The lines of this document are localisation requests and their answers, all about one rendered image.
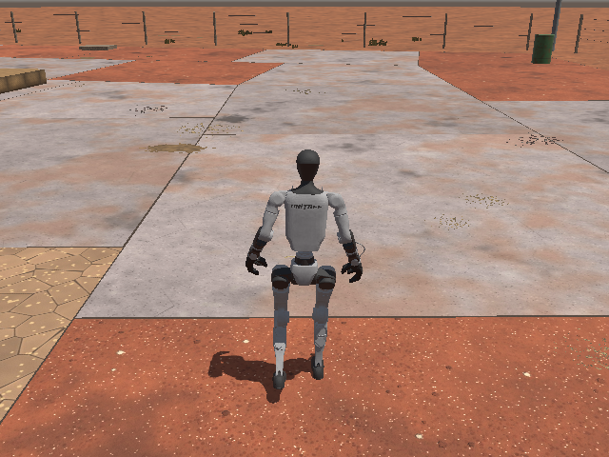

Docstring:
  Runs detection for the robot left forearm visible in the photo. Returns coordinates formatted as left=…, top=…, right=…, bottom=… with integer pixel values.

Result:
left=247, top=227, right=267, bottom=260

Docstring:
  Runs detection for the right robot upper arm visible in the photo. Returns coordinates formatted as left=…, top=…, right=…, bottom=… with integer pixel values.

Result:
left=326, top=191, right=352, bottom=244

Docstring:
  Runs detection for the left robot hand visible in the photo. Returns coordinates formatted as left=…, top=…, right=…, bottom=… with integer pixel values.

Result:
left=246, top=256, right=267, bottom=275

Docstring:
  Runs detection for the robot left foot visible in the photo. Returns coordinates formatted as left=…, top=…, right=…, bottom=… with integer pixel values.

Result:
left=272, top=371, right=286, bottom=389

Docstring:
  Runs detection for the left robot upper arm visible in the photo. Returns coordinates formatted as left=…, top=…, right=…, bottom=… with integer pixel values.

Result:
left=258, top=190, right=287, bottom=242

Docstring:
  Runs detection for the robot right forearm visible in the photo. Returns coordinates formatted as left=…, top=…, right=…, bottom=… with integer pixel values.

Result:
left=343, top=229, right=361, bottom=267

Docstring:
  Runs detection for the humanoid robot head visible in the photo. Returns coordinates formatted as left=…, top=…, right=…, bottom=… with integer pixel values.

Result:
left=291, top=149, right=324, bottom=195

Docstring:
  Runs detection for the right robot hand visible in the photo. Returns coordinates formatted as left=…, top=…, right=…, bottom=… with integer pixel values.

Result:
left=341, top=263, right=363, bottom=283

